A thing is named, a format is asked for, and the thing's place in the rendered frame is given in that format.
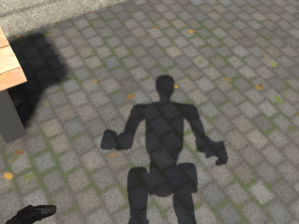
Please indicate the robot left hand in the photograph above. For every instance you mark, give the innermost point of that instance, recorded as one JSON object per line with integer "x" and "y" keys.
{"x": 31, "y": 214}

